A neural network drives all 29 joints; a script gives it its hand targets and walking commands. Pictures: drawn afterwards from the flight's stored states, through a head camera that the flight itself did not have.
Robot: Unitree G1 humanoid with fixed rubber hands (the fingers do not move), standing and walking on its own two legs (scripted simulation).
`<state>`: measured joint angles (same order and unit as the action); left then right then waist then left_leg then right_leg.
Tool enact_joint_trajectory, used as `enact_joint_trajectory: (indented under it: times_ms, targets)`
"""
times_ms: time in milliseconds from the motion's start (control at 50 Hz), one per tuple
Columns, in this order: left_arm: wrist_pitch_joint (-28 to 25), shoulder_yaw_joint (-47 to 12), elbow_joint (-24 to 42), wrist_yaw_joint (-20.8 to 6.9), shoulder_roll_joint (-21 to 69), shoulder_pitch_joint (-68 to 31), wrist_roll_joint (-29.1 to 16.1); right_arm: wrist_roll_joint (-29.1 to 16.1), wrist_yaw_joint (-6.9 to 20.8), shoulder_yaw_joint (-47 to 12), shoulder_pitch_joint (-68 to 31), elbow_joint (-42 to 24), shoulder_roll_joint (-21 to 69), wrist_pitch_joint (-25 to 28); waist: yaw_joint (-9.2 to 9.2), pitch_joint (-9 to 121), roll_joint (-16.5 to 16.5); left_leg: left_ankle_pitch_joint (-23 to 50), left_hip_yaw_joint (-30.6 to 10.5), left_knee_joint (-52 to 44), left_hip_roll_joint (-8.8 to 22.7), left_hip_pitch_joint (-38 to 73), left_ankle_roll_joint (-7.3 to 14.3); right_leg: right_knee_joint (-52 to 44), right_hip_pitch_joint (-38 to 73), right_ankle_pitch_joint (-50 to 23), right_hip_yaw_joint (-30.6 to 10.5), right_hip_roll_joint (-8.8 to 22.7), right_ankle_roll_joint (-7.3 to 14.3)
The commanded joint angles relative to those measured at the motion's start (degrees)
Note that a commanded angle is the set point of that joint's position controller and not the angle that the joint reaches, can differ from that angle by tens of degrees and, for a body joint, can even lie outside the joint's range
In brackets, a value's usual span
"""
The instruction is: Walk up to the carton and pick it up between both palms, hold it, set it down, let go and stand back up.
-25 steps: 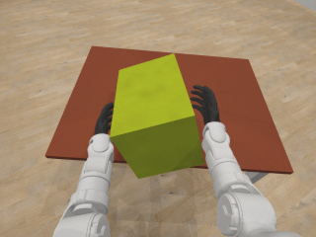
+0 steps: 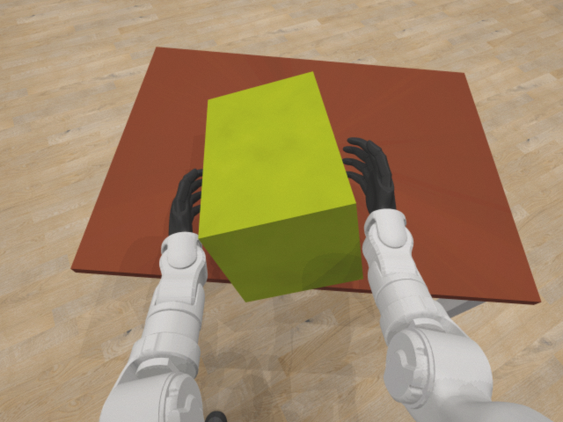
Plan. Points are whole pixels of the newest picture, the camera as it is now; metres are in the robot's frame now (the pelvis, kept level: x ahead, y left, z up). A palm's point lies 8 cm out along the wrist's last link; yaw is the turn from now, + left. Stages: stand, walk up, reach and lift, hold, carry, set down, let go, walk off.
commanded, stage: set down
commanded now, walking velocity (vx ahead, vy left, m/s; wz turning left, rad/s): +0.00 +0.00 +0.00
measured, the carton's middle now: (280, 183) +0.47 +0.03 -0.02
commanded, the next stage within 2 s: none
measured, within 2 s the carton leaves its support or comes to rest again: rests again in 0.72 s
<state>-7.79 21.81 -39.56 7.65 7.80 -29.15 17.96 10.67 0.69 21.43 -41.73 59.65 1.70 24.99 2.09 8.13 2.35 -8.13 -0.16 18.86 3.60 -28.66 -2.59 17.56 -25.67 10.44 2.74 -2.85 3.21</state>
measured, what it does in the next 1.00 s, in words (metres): stands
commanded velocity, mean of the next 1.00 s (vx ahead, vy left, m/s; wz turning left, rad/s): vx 0.00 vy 0.00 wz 0.00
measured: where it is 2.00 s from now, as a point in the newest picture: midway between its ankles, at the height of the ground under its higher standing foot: outside the picture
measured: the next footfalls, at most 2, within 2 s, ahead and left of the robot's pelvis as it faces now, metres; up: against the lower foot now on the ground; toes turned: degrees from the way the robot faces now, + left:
none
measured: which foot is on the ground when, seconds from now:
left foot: down 0.00-1.00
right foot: down 0.00-1.00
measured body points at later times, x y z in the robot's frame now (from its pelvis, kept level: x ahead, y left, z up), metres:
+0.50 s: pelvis -0.02 -0.01 -0.01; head +0.11 +0.00 +0.43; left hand +0.38 +0.15 -0.01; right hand +0.42 -0.14 +0.00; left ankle -0.02 +0.15 -0.74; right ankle -0.04 -0.08 -0.74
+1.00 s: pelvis -0.01 -0.01 -0.02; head +0.16 +0.00 +0.40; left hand +0.40 +0.16 -0.04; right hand +0.45 -0.13 -0.03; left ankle -0.02 +0.15 -0.74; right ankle -0.04 -0.08 -0.74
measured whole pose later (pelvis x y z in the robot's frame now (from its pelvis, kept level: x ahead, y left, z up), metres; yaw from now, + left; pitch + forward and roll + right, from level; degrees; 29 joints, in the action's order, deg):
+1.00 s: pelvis -0.01 -0.01 -0.02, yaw -1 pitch +33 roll +0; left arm -18.7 29.1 -45.3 8.5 9.6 -39.1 18.0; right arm 17.1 1.5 28.7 -48.6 62.3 -0.1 25.7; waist 3.9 11.7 2.3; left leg -6.4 1.0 20.8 4.7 -46.9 -2.6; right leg 22.2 -45.5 9.5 2.7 -3.6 4.1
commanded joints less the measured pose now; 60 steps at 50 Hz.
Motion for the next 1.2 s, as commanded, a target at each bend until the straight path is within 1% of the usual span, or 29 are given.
enact_joint_trajectory:
  times_ms: [0,40,60,100,120,180,260,300,380,420,480,560,620,640,680,700,740,760,780,800,820,840,860,940,1020,1080,1120,1160,1180]
  targets:
    - [-7.4,-14.2,0.3,-3.5,31.3,-39.3,2.7,12.0,7.2,-11.6,-29.8,8.8,24.4,1.9,7.6,36.8,-8.5,47.3,5.2,8.6,1.6,26.3,-1.5,2.3,4.9,-30.0,2.3,2.0,0.3]
    - [-7.7,-13.2,-0.7,-3.6,31.1,-38.1,3.0,12.7,7.1,-11.6,-28.9,10.4,24.0,1.6,7.94,36.4,-7.9,48.5,5.8,9.2,1.5,26.2,-1.4,2.0,3.7,-30.4,2.3,2.0,0.6]
    - [-7.8,-12.2,-1.7,-3.7,29.7,-38.6,3.7,12.9,7.0,-11.0,-30.9,7.4,24.2,1.8,8.94,36.5,-6.3,42.0,7.2,8.0,0.8,20.4,-1.4,1.6,8.6,-31.6,1.5,2.6,1.0]
    - [-8.8,-10.9,-3.6,-4.5,29.1,-39.1,4.0,12.5,6.6,-13.4,-31.4,7.1,24.3,1.7,8.32,35.1,-3.1,32.4,7.4,5.2,-1.1,11.8,0.2,6.4,18.8,-37.6,0.8,3.1,-2.7]
    - [-9.0,-10.8,-2.7,-4.7,28.8,-40.0,4.2,12.1,6.8,-12.8,-31.8,6.8,23.9,1.4,7.63,36.1,-4.2,30.8,7.6,4.7,-1.1,11.1,0.5,7.0,19.9,-38.0,0.7,3.4,-3.0]
    - [-9.4,-8.6,-4.6,-5.1,30.4,-39.5,5.6,13.7,7.3,-11.0,-32.1,7.9,25.4,1.0,8.89,36.0,-2.4,25.0,8.0,2.6,-1.4,7.1,1.2,7.2,20.5,-35.0,0.5,3.8,-3.6]
    - [-9.5,-6.6,-6.5,-5.1,27.5,-40.7,6.4,13.9,7.4,-9.5,-33.4,7.6,24.0,0.1,9.09,35.0,-2.2,21.1,8.2,2.2,-1.7,3.2,1.8,8.0,20.8,-34.0,-0.4,4.4,-3.7]
    - [-9.3,-4.6,-6.5,-4.8,26.2,-41.2,7.1,14.8,7.8,-8.4,-35.0,6.3,22.7,0.1,10.51,34.6,-2.0,19.7,8.6,1.5,-1.8,1.6,2.2,8.3,20.8,-32.9,-0.1,4.3,-4.1]
    - [-9.8,-3.6,-6.7,-5.0,25.8,-41.9,7.3,15.3,8.2,-8.6,-35.6,5.1,23.0,-0.2,10.8,37.6,0.3,15.0,9.4,0.3,-2.2,-3.8,3.0,9.2,24.3,-34.6,-1.0,4.8,-5.1]
    - [-9.1,-1.8,-8.2,-4.8,24.9,-41.8,8.1,16.1,8.4,-6.0,-36.4,6.1,22.0,-1.5,10.7,36.1,0.3,13.6,9.2,-0.2,-2.0,-5.4,3.2,9.5,23.6,-31.2,-0.9,4.8,-4.8]
    - [-9.2,-2.0,-7.7,-4.2,23.9,-42.9,8.0,16.7,8.6,-5.8,-37.9,3.4,20.7,-1.0,11.45,40.1,-0.6,15.9,9.7,1.0,-1.8,-3.8,2.8,9.5,21.6,-31.0,-0.2,4.3,-4.4]
    - [-9.6,-1.9,-9.2,-4.4,25.1,-42.4,7.9,18.2,8.5,-3.8,-38.2,4.9,21.4,-0.5,10.12,43.7,1.0,18.1,9.4,2.1,-2.3,-5.4,2.9,10.2,21.7,-35.2,0.1,4.3,-4.7]
    - [-9.8,-1.0,-10.5,-4.1,24.4,-41.5,8.2,18.1,8.4,-4.9,-40.0,3.6,20.3,0.2,11.31,44.3,1.2,18.8,9.6,2.8,-2.3,-7.6,3.2,12.0,22.3,-39.1,0.0,4.4,-5.2]
    - [-10.2,-2.1,-10.8,-3.6,22.3,-42.6,7.4,18.5,8.2,-4.9,-40.0,3.6,18.4,0.5,10.76,45.0,0.1,18.3,9.9,2.7,-2.8,-7.7,3.1,12.0,22.4,-37.6,0.4,4.4,-4.8]
    - [-11.0,-3.0,-11.1,-3.9,23.5,-41.4,6.8,18.8,7.8,-5.5,-39.1,5.4,19.1,1.3,8.73,45.3,2.0,21.4,8.9,3.9,-2.6,-7.7,3.1,13.4,23.3,-43.5,0.8,4.3,-5.5]
    - [-11.5,-1.6,-12.3,-4.1,24.5,-40.6,7.4,18.8,7.5,-6.2,-38.5,6.8,20.8,1.1,9.51,44.3,3.4,20.9,9.4,3.7,-2.9,-10.3,3.4,14.2,25.6,-46.8,0.1,4.2,-5.7]
    - [-12.0,-3.4,-11.6,-4.1,24.0,-42.8,6.8,18.3,7.3,-6.7,-38.8,7.9,20.4,1.7,8.2,46.3,2.2,21.6,8.6,3.9,-2.7,-10.2,3.3,14.9,25.1,-48.1,0.1,4.7,-6.0]
    - [-12.4,-2.8,-13.7,-4.2,24.4,-40.6,7.5,18.8,7.2,-6.7,-37.7,8.0,20.8,1.9,9.01,46.4,2.1,21.0,9.3,4.2,-2.7,-11.8,3.1,15.6,26.0,-49.7,0.4,4.5,-5.7]
    - [-12.5,-3.5,-13.0,-4.2,25.6,-41.5,7.1,18.9,7.1,-7.2,-38.4,8.6,21.4,2.5,8.18,46.7,1.9,21.9,9.0,4.4,-2.9,-11.6,3.2,15.7,25.6,-50.6,0.5,4.7,-5.9]
    - [-12.6,-3.7,-13.3,-4.2,25.7,-40.8,7.5,19.3,7.2,-7.3,-37.1,10.2,21.2,2.5,9.13,46.5,0.6,22.0,9.1,4.3,-2.8,-11.5,3.2,15.7,24.7,-49.9,0.6,4.5,-5.4]
    - [-12.8,-4.4,-12.8,-3.9,26.2,-39.7,7.0,18.9,7.2,-7.2,-36.9,10.1,20.9,2.6,9.11,48.3,-0.3,23.8,8.9,4.9,-2.2,-9.8,3.0,15.5,22.9,-48.6,1.0,4.1,-5.0]
    - [-12.5,-5.3,-14.1,-3.9,26.6,-40.3,6.8,19.2,6.9,-6.3,-36.9,11.0,20.8,2.8,7.38,47.5,-0.2,23.8,8.3,5.3,-2.3,-8.5,2.9,14.8,20.9,-47.4,1.2,4.1,-5.0]
    - [-12.7,-4.6,-14.1,-4.0,27.6,-39.4,7.3,19.6,7.0,-7.0,-35.9,10.7,22.4,2.9,8.35,46.1,0.1,23.4,8.7,5.2,-2.6,-8.9,2.8,15.6,21.3,-48.4,1.1,3.7,-5.0]
    - [-13.2,-4.9,-14.3,-3.9,27.4,-40.0,7.0,19.8,7.1,-6.6,-37.1,12.3,20.9,3.2,8.21,46.1,-0.4,21.4,8.2,5.4,-2.2,-9.9,3.3,16.1,19.2,-46.9,1.5,4.0,-4.8]
    - [-12.6,-2.7,-14.3,-3.6,26.0,-40.3,7.7,18.9,7.4,-6.2,-37.8,11.5,20.0,2.6,9.53,44.7,1.0,20.0,9.0,5.0,-2.5,-10.9,3.5,14.6,20.4,-43.4,1.1,3.3,-4.7]
    - [-12.6,-3.4,-14.0,-3.4,24.5,-41.0,7.2,18.6,7.3,-4.9,-38.3,11.5,19.2,2.2,8.53,45.0,0.6,18.2,9.2,5.0,-2.3,-9.4,3.2,14.4,18.5,-39.2,1.2,3.0,-4.9]
    - [-12.9,-1.2,-14.9,-3.3,23.0,-41.5,7.6,19.1,7.5,-4.0,-38.2,11.4,17.0,2.0,8.99,45.5,2.4,18.8,9.1,5.4,-2.2,-10.0,3.5,14.7,19.1,-41.5,1.0,3.3,-5.0]
    - [-12.3,-2.7,-14.2,-3.7,25.1,-43.0,7.4,19.8,7.5,-3.1,-38.5,12.6,20.0,1.6,7.73,43.1,0.7,17.3,9.1,4.9,-2.5,-10.5,3.6,13.9,18.4,-39.3,0.8,3.3,-4.8]
    - [-12.5,-1.7,-15.1,-3.6,25.2,-42.9,7.7,20.1,7.7,-3.6,-38.9,11.9,20.6,1.4,8.75,43.4,1.6,16.7,9.4,4.7,-2.6,-10.8,3.6,14.0,19.0,-38.1,1.3,3.2,-4.5]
